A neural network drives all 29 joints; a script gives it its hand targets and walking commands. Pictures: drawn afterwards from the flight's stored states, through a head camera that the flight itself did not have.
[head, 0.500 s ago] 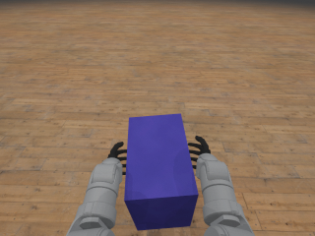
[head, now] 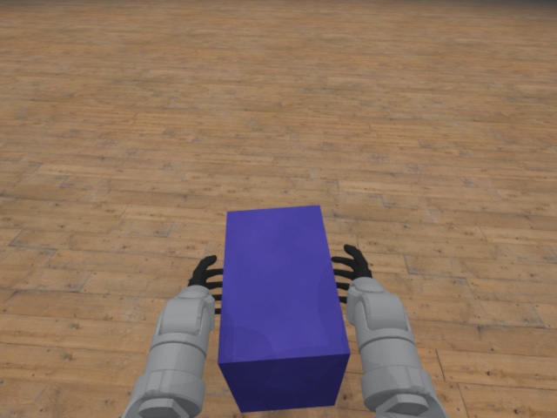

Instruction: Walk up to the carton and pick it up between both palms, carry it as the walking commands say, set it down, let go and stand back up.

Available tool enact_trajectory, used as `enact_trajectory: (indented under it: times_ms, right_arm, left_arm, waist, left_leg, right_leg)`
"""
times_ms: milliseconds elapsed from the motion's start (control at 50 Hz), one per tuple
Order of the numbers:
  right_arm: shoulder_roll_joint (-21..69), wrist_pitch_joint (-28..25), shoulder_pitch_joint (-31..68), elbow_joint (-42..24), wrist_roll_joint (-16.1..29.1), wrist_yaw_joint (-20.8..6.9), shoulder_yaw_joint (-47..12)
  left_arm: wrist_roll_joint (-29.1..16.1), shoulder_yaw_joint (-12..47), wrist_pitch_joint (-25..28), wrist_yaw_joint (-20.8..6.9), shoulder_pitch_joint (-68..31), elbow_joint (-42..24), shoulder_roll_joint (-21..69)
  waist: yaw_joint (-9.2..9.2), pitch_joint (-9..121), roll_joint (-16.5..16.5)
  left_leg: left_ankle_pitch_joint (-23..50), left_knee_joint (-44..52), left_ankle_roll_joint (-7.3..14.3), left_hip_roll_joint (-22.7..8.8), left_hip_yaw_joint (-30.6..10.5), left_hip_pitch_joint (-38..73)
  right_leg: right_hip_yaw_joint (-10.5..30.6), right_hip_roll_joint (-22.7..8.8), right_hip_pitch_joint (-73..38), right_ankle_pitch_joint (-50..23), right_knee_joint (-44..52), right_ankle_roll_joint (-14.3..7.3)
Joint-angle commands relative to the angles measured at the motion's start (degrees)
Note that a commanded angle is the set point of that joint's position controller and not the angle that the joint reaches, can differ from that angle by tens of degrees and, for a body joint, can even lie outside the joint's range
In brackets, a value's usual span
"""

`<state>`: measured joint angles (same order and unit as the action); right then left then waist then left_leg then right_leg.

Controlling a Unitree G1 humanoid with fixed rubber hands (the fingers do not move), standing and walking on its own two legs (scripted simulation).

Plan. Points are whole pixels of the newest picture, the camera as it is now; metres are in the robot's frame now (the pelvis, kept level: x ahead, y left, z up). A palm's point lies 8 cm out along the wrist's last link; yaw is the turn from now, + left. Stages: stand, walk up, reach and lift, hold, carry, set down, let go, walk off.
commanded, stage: reach and lift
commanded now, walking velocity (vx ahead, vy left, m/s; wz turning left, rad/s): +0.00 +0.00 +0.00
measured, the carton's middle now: (280, 308) +0.33 -0.01 -0.02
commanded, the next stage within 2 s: hold in 0.50 s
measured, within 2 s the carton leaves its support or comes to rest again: neither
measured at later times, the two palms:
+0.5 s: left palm (190, 311) +0.28 +0.13 +0.04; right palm (359, 298) +0.29 -0.12 +0.06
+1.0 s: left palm (200, 308) +0.28 +0.12 +0.05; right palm (368, 299) +0.29 -0.13 +0.06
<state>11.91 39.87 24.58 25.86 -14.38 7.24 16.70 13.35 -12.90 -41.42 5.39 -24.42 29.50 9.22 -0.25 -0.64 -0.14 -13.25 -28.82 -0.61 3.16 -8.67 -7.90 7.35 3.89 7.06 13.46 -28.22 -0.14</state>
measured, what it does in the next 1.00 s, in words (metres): stands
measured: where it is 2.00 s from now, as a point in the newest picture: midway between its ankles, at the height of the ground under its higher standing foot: outside the picture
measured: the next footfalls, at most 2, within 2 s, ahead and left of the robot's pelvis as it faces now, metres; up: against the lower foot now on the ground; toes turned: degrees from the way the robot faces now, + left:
none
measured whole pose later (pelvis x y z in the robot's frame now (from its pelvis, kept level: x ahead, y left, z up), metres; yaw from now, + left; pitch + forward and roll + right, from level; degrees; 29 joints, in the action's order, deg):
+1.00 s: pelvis -0.02 +0.00 +0.00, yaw -1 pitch -8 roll +0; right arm 11.9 39.8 24.5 25.6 -15.5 5.2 17.7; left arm 14.6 -13.3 -42.4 6.1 -22.7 26.6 11.0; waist -0.8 0.2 -0.3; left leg -12.5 -29.9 -0.5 3.5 -7.2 -9.0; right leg 7.8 3.5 9.0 13.3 -30.8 0.3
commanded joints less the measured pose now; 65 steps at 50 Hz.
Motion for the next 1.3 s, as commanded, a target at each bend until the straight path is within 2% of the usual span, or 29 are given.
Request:
enact_trajectory:
  times_ms: [0, 80, 160, 180, 280, 300, 320, 340, 400, 460, 520, 600, 620, 640, 660, 700, 720, 740, 760, 840, 880, 940, 960, 1040, 1100, 1180, 1220, 1240, 1280]
  right_arm:
    - [65.5, 0.01, 26.36, 1.2, 15.46, -14.32, -33.26]
    - [67.69, -1.23, 27.09, -3.62, 18.45, -14.54, -37.13]
    - [67.97, -0.08, 24.85, 2.15, 15.35, -14.94, -33.69]
    - [68.7, -0.48, 29.49, -0.66, 16.95, -15.24, -36.67]
    - [65.87, -0.32, 28.12, 2.22, 16.98, -15.97, -33.28]
    - [67.65, -0.34, 32.4, -1.64, 17.01, -16.18, -35.47]
    - [67.07, -0.05, 28.41, 0.25, 16.72, -16.08, -34.8]
    - [66.84, -0.17, 31.71, -2.75, 17.69, -16.12, -35.42]
    - [64.62, 0.14, 28.0, 3.75, 15.54, -17.05, -31.49]
    - [65.01, -0.54, 31.78, 2.99, 16.8, -17.38, -33.25]
    - [63.11, -0.13, 34.68, 6.84, 14.24, -17.72, -29.41]
    - [64.5, -0.85, 36.56, 5.08, 15.01, -18.31, -31.24]
    - [64.72, -1.4, 40.08, 3.16, 15.76, -18.22, -32.35]
    - [62.58, -1.58, 39.45, 2.52, 15.12, -18.5, -30.15]
    - [62.46, -1.9, 39.87, 3.34, 15.34, -18.67, -29.9]
    - [63.45, -0.74, 40.57, 3.03, 15.08, -18.78, -31.11]
    - [61.17, -1.25, 40.85, 2.59, 14.32, -18.67, -29.33]
    - [63.74, -1.56, 40.92, 3.26, 15.07, -18.77, -31.19]
    - [64.1, -0.28, 34.05, 6.39, 14.29, -18.74, -30.01]
    - [65.37, -0.54, 37.95, 6.69, 14.64, -19.2, -30.09]
    - [65.08, -0.53, 35.24, 6.6, 15.59, -18.68, -30.61]
    - [65.37, -0.86, 36.14, 0.2, 16.49, -17.8, -33.81]
    - [66.93, -0.25, 33.18, 0.74, 17.15, -17.59, -35.48]
    - [64.7, 0.27, 28.07, 1.75, 14.2, -17.02, -32.64]
    - [67.42, -0.2, 29.97, 0.27, 16.89, -17.05, -35.41]
    - [66.9, 0.36, 27.74, -1.55, 16.78, -16.33, -35.26]
    - [69.28, 0.83, 27.61, -2.28, 17.25, -16.03, -36.74]
    - [67.71, 0.98, 27.11, -3.43, 17.94, -16.55, -36.36]
    - [69.27, 1.22, 24.76, -1.41, 18.42, -16.69, -36.7]
  left_arm:
    - [-17.0, 30.57, 4.98, -15.38, -42.16, -12.36, 60.15]
    - [-20.93, 37.61, 6.0, -15.68, -42.79, -19.06, 63.45]
    - [-17.16, 34.42, 4.65, -15.62, -43.96, -15.35, 61.41]
    - [-17.65, 34.59, 5.13, -15.88, -40.47, -14.44, 61.9]
    - [-18.68, 33.94, 4.77, -15.27, -42.58, -16.08, 63.47]
    - [-16.37, 32.21, 4.7, -15.39, -40.23, -13.19, 63.29]
    - [-18.48, 34.66, 4.54, -15.7, -43.27, -14.39, 63.61]
    - [-16.25, 32.87, 3.84, -15.26, -36.43, -12.22, 64.4]
    - [-17.1, 33.33, 2.96, -14.14, -41.51, -12.12, 65.33]
    - [-18.63, 33.09, 4.22, -14.75, -44.02, -11.74, 63.49]
    - [-16.04, 29.44, 3.92, -14.5, -45.88, -6.93, 64.37]
    - [-16.69, 29.89, 4.73, -14.38, -46.8, -7.12, 65.9]
    - [-15.08, 27.38, 4.42, -14.49, -44.5, -4.21, 65.0]
    - [-17.36, 30.53, 4.05, -14.35, -45.88, -4.9, 67.71]
    - [-17.11, 30.8, 4.46, -13.97, -48.43, -7.4, 69.16]
    - [-15.97, 29.11, 4.69, -13.64, -45.69, -7.57, 66.7]
    - [-15.89, 29.6, 3.93, -13.94, -46.45, -6.18, 68.3]
    - [-15.9, 29.61, 4.79, -13.66, -47.5, -7.71, 66.14]
    - [-17.11, 30.08, 4.17, -13.73, -46.35, -8.13, 67.29]
    - [-14.25, 26.38, 4.26, -13.79, -44.23, -6.78, 64.33]
    - [-17.01, 30.41, 4.12, -14.19, -45.83, -9.24, 66.13]
    - [-15.52, 29.67, 4.0, -14.27, -39.65, -9.57, 64.54]
    - [-17.08, 31.95, 4.49, -14.33, -40.32, -12.4, 64.37]
    - [-15.96, 31.68, 3.2, -15.46, -39.96, -10.86, 64.34]
    - [-16.36, 31.34, 4.21, -16.28, -39.35, -14.17, 60.52]
    - [-17.76, 33.89, 3.52, -16.95, -40.54, -14.71, 63.64]
    - [-19.28, 35.97, 4.34, -17.12, -42.14, -18.38, 64.95]
    - [-17.99, 33.49, 3.61, -17.07, -36.53, -17.03, 62.1]
    - [-18.39, 34.66, 2.86, -17.04, -37.61, -17.3, 62.33]
  waist:
    - [-0.67, 22.16, 1.71]
    - [-2.32, 26.66, 0.6]
    - [-2.36, 21.64, 0.41]
    - [-0.05, 22.86, 2.44]
    - [-1.51, 21.5, -1.73]
    - [1.29, 20.38, 0.7]
    - [-1.81, 18.83, 2.58]
    - [1.65, 18.35, 0.0]
    - [-1.97, 16.03, -3.47]
    - [-0.67, 17.84, 1.65]
    - [-1.14, 13.54, -0.82]
    - [-0.92, 20.97, 3.1]
    - [1.74, 20.96, -0.62]
    - [-2.22, 16.95, -3.44]
    - [-1.71, 20.36, -6.3]
    - [0.07, 19.89, 0.76]
    - [-2.32, 19.06, -3.7]
    - [0.03, 20.46, -1.57]
    - [-3.44, 18.14, 0.81]
    - [1.7, 17.62, -0.84]
    - [-1.84, 19.43, 0.68]
    - [1.96, 21.15, -0.79]
    - [0.9, 23.5, 3.47]
    - [-1.21, 17.91, -0.36]
    - [2.1, 20.38, 2.68]
    - [-1.54, 20.06, 0.24]
    - [-2.34, 20.16, 4.05]
    - [0.23, 18.28, 3.87]
    - [-0.37, 20.37, 0.08]
  left_leg:
    - [11.58, 3.47, 0.63, 2.34, 3.79, 4.22]
    - [16.6, 2.56, -0.15, 0.99, 2.25, 6.62]
    - [5.33, 3.64, 0.17, 1.98, 3.1, 1.41]
    - [6.96, 3.9, 0.52, 1.5, 2.68, 1.6]
    - [7.16, 3.67, 0.23, 0.62, 1.9, 1.68]
    - [3.65, 3.88, 0.51, 1.38, 2.71, -0.21]
    - [5.5, 3.61, 0.39, 0.97, 2.26, 2.22]
    - [7.34, 4.36, 0.31, 0.68, 2.22, 0.86]
    - [2.9, 4.87, -0.59, -0.01, 2.2, 1.06]
    - [-0.19, 3.85, 0.1, 0.05, 1.62, 0.23]
    - [-9.04, 5.64, 0.42, -0.27, 1.91, -2.3]
    - [-2.1, 3.97, -0.01, -0.05, 1.44, 3.99]
    - [-7.24, 4.78, 0.4, 0.16, 2.04, -0.53]
    - [-10.4, 6.11, 0.14, -0.78, 0.52, -0.99]
    - [-6.57, 6.43, -0.36, -2.06, -0.88, 1.93]
    - [-7.1, 6.72, -0.02, -1.36, -0.39, 1.4]
    - [-7.7, 6.7, 0.02, -1.05, -0.04, 0.68]
    - [-5.88, 6.33, -0.2, -0.35, 0.83, 0.07]
    - [-8.43, 6.76, 0.18, -1.46, -0.57, 0.78]
    - [-6.77, 6.1, 0.14, 0.56, 2.77, -0.79]
    - [0.27, 4.95, 0.21, 0.34, 1.96, 2.08]
    - [5.44, 4.19, 0.37, 1.29, 2.84, 3.05]
    - [10.17, 4.01, 0.77, 1.0, 2.42, 4.08]
    - [0.34, 5.05, 0.46, 1.67, 3.13, 2.57]
    - [3.56, 3.55, 1.07, 2.03, 3.98, 2.25]
    - [1.78, 4.11, 0.51, 2.14, 3.55, 1.19]
    - [2.54, 3.18, 1.05, 1.69, 2.76, 2.53]
    - [7.28, 3.39, 1.4, 2.67, 3.11, 0.12]
    - [3.94, 4.07, 0.71, 2.5, 4.08, 0.19]
  right_leg:
    - [-0.97, -0.32, -7.94, -20.0, 4.13, 3.34]
    - [-0.92, 0.37, -8.51, -22.8, 2.31, 2.92]
    - [-1.48, -0.1, -6.87, -11.27, 3.69, 2.14]
    - [-1.83, 0.45, -7.63, -11.2, 3.41, 2.4]
    - [-1.83, 0.04, -5.52, -9.58, 3.09, 1.74]
    - [-1.85, 0.12, -7.31, -6.35, 3.39, 2.04]
    - [-2.02, 0.36, -3.03, -7.92, 3.31, 1.77]
    - [-1.84, 0.46, -5.04, -8.93, 3.12, 1.62]
    - [-1.09, -0.21, -2.45, -5.49, 2.77, 0.22]
    - [-2.16, 0.18, -1.0, -0.66, 2.8, 0.8]
    - [-1.44, -0.45, -0.54, 5.85, 2.87, 0.21]
    - [-2.36, 0.63, 1.5, 0.18, 2.67, 0.88]
    - [-1.67, 0.21, -1.23, 3.47, 2.28, 0.79]
    - [-2.78, 0.73, 2.11, 4.37, 0.74, 0.63]
    - [-1.98, 1.16, 0.38, -0.32, 0.4, 0.03]
    - [-2.06, 0.5, -0.33, 1.44, 1.58, 0.69]
    - [-2.66, 0.75, 0.27, 1.7, 0.76, 0.51]
    - [-1.59, 0.35, -1.75, 0.84, 1.84, -0.04]
    - [-2.44, 0.94, 0.1, 1.68, 0.83, 0.65]
    - [-2.1, 0.54, -0.43, 2.73, 2.63, 0.48]
    - [-1.92, 0.16, 0.66, -1.42, 2.54, 0.32]
    - [-1.68, 0.09, -2.17, -5.69, 3.26, 0.48]
    - [-1.88, 0.37, -3.86, -10.04, 3.15, 1.56]
    - [-1.66, -0.33, -1.67, -2.7, 4.89, 0.99]
    - [-0.9, -0.94, -4.77, -5.92, 4.67, 2.07]
    - [-1.66, -0.63, -4.02, -5.01, 4.72, 1.64]
    - [-0.35, -0.93, -2.57, -2.6, 5.59, 1.92]
    - [-2.09, -0.22, -4.76, -10.68, 4.03, 2.69]
    - [-1.19, -0.91, -6.83, -8.74, 4.36, 1.82]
